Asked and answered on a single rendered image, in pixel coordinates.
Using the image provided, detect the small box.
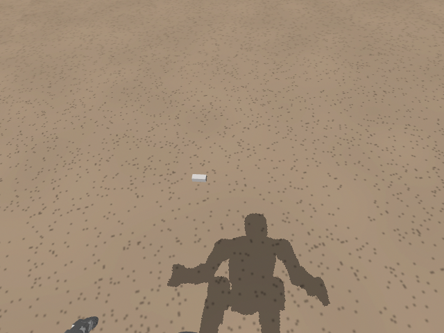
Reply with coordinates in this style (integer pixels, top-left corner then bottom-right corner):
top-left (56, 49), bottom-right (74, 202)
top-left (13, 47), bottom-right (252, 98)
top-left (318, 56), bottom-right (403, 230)
top-left (191, 174), bottom-right (207, 182)

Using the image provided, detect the left robot hand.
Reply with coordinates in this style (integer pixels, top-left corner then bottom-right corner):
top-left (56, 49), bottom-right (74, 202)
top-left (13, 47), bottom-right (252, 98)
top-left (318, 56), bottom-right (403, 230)
top-left (65, 316), bottom-right (99, 333)

